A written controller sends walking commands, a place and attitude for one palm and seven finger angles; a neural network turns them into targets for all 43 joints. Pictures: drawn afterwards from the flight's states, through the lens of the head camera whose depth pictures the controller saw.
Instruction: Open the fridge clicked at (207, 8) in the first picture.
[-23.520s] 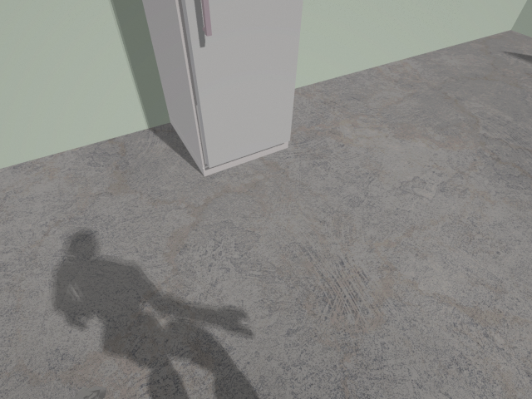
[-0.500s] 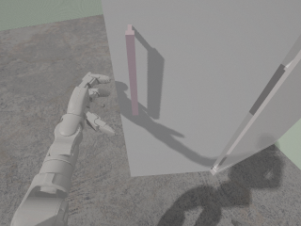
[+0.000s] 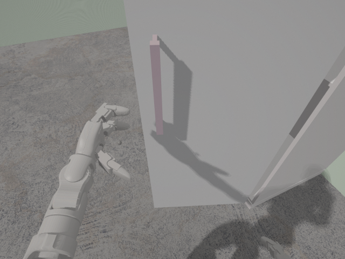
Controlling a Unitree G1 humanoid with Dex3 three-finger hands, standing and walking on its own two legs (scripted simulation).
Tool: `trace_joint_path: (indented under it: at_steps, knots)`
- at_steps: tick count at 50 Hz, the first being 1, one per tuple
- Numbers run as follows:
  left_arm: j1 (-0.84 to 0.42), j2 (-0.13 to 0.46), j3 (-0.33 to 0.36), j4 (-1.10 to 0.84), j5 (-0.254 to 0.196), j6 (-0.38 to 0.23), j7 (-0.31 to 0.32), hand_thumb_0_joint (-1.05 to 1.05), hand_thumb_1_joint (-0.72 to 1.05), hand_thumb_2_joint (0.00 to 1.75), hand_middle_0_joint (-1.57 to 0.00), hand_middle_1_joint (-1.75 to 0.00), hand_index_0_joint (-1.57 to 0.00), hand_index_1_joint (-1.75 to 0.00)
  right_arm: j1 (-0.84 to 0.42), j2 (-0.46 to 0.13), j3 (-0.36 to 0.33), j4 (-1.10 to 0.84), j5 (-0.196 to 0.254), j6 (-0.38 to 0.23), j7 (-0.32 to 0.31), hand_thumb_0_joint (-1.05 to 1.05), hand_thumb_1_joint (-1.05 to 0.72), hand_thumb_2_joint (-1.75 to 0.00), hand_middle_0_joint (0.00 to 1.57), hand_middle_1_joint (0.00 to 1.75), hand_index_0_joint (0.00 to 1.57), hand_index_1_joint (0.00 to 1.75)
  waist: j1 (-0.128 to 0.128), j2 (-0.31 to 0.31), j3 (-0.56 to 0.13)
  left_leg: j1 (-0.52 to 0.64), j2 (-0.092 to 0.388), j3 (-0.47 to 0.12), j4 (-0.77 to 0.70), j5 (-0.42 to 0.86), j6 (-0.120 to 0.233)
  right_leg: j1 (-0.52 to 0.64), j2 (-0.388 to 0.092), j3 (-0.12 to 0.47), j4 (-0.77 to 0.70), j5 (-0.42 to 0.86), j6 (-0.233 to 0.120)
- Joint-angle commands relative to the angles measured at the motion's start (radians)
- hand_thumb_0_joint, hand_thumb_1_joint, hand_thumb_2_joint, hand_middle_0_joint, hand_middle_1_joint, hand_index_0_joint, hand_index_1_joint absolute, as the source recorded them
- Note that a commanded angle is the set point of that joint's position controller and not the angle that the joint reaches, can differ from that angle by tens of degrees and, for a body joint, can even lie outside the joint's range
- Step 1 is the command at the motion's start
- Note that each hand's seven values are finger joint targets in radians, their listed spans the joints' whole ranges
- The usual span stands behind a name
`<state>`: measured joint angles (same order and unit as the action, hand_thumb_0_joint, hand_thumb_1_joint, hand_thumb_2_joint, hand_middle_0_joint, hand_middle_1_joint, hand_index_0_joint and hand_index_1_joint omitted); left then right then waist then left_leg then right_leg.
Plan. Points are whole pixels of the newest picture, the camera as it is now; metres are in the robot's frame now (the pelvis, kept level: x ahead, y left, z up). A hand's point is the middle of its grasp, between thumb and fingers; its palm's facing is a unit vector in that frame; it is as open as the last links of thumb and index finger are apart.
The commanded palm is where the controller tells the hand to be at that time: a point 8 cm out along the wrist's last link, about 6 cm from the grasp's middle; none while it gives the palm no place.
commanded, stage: slip the hand off the handle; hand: left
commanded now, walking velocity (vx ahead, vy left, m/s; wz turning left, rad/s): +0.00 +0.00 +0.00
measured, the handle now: (157, 91) +0.48 +0.06 +0.15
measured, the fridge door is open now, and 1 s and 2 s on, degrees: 69 69 69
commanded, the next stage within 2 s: draw the hand back to the body in 0.34 s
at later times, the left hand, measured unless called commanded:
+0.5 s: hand (119, 166) +0.28 +0.12 +0.11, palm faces -0.05 -0.99 -0.14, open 14.7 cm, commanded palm +0.25 +0.18 +0.12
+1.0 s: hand (83, 172) +0.24 +0.18 +0.14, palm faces +0.30 -0.95 -0.06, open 14.5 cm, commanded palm +0.20 +0.22 +0.15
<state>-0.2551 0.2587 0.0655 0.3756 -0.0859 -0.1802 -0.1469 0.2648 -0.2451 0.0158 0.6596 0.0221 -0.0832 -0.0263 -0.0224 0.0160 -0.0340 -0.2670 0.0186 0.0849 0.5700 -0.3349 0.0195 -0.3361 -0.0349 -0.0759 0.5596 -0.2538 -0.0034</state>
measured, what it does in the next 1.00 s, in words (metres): stands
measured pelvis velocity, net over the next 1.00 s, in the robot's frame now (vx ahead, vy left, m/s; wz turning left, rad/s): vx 0.00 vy -0.03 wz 0.02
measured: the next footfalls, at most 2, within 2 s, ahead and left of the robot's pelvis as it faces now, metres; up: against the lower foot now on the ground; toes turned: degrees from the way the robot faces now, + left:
none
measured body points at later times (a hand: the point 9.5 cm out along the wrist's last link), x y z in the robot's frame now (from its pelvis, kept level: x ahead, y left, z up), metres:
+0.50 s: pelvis -0.01 -0.02 +0.00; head -0.02 -0.03 +0.45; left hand +0.28 +0.18 +0.12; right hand +0.18 -0.24 -0.08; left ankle -0.02 +0.10 -0.73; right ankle +0.02 -0.12 -0.73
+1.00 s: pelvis +0.00 -0.03 +0.01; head -0.04 -0.05 +0.46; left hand +0.22 +0.23 +0.15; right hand +0.21 -0.24 -0.06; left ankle -0.02 +0.10 -0.73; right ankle +0.02 -0.12 -0.73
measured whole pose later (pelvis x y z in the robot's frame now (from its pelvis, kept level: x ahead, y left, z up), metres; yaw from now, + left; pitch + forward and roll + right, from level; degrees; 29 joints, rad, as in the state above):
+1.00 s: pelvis +0.00 -0.03 +0.01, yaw +1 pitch -5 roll +0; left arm 0.17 0.20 0.16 -0.22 -0.19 0.16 0.06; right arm 0.15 -0.24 0.06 0.68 0.01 -0.13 -0.10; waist 0.06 0.05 -0.02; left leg -0.09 0.05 0.05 0.47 -0.29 -0.02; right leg -0.15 0.00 -0.11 0.46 -0.23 -0.04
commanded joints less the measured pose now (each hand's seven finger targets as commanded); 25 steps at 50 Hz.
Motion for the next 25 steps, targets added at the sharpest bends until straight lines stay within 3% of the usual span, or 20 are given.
trace_joint_path:
  at_steps: [1,5,7,9,13,17,23,24,25]
  knots:
    - [-0.266,0.129,0.054,-0.307,-0.012,-0.061,0.014,0.0,-0.55,0.2,-0.25,-1.15,-0.25,-1.15,-0.103,-0.12,-0.043,-0.151,0.008,-0.064,-0.017,0.0,-0.9,-0.9,0.2,0.3,0.2,0.3,0.02,-0.003,-0.212,0.037,-0.006,-0.076,-0.103,0.261,-0.01,0.161,0.037,0.033,-0.055,0.223,-0.016]
    - [-0.197,0.127,0.047,-0.362,-0.013,-0.035,0.012,0.0,-0.55,0.2,-0.25,-1.15,-0.25,-1.15,-0.12,-0.123,-0.04,-0.154,0.009,-0.076,-0.021,0.0,-0.9,-0.9,0.2,0.3,0.2,0.3,0.015,-0.01,-0.179,0.043,-0.006,-0.075,-0.107,0.23,-0.01,0.149,0.037,0.031,-0.068,0.196,-0.013]
    - [-0.148,0.087,0.013,-0.405,-0.015,-0.025,0.009,0.0,-0.55,0.2,-0.25,-1.15,-0.25,-1.15,-0.133,-0.114,-0.037,-0.164,0.01,-0.084,-0.02,0.0,-0.9,-0.9,0.2,0.3,0.2,0.3,0.018,-0.013,-0.169,0.051,-0.005,-0.076,-0.109,0.215,-0.009,0.141,0.038,0.029,-0.073,0.176,-0.012]
    - [-0.119,0.109,0.031,-0.44,-0.013,-0.016,0.016,0.0,-0.55,0.2,-0.25,-1.15,-0.25,-1.15,-0.137,-0.116,-0.036,-0.165,0.006,-0.089,-0.024,0.0,-0.9,-0.9,0.2,0.3,0.2,0.3,0.021,-0.02,-0.176,0.056,-0.007,-0.074,-0.106,0.217,-0.007,0.152,0.037,0.033,-0.075,0.179,-0.01]
    - [-0.081,0.078,0.003,-0.51,-0.012,-0.005,0.022,0.0,-0.55,0.2,-0.25,-1.15,-0.25,-1.15,-0.156,-0.107,-0.026,-0.17,0.001,-0.099,-0.026,0.0,-0.9,-0.9,0.2,0.3,0.2,0.3,0.022,-0.023,-0.155,0.056,-0.009,-0.076,-0.109,0.197,-0.008,0.145,0.035,0.031,-0.08,0.158,-0.008]
    - [0.004,0.098,0.025,-0.549,-0.01,0.005,0.027,0.0,-0.55,0.2,-0.25,-1.15,-0.25,-1.15,-0.175,-0.104,-0.02,-0.174,-0.002,-0.105,-0.03,0.0,-0.9,-0.9,0.2,0.3,0.2,0.3,0.031,-0.028,-0.139,0.045,-0.012,-0.069,-0.107,0.183,-0.005,0.158,0.031,0.038,-0.086,0.148,-0.005]
    - [-0.08,0.085,-0.001,-0.56,-0.007,-0.002,0.032,0.0,-0.55,0.2,-0.25,-1.15,-0.25,-1.15,-0.181,-0.1,-0.012,-0.158,-0.006,-0.118,-0.039,0.0,-0.9,-0.9,0.2,0.3,0.2,0.3,0.012,-0.019,-0.121,0.045,-0.017,-0.072,-0.1,0.141,-0.003,0.129,0.029,0.046,-0.1,0.098,-0.001]
    - [-0.08,0.007,0.173,-0.559,-0.203,0.073,0.139,0.0,-0.55,0.2,-0.25,-1.15,-0.25,-1.15,-0.239,-0.076,-0.021,-0.15,0.022,-0.126,-0.049,0.0,-0.9,-0.9,0.2,0.3,0.2,0.3,0.098,-0.058,-0.192,0.015,-0.022,-0.081,-0.103,0.14,-0.018,0.216,0.026,0.043,-0.13,0.073,-0.01]
    - [-0.026,-0.075,0.069,-0.565,-0.19,0.122,0.174,0.0,-0.55,0.2,-0.25,-1.15,-0.25,-1.15,-0.248,-0.071,-0.008,-0.138,0.015,-0.133,-0.053,0.0,-0.9,-0.9,0.2,0.3,0.2,0.3,0.079,-0.081,-0.171,0.03,-0.019,-0.075,-0.115,0.141,-0.018,0.219,0.022,0.041,-0.138,0.073,-0.001]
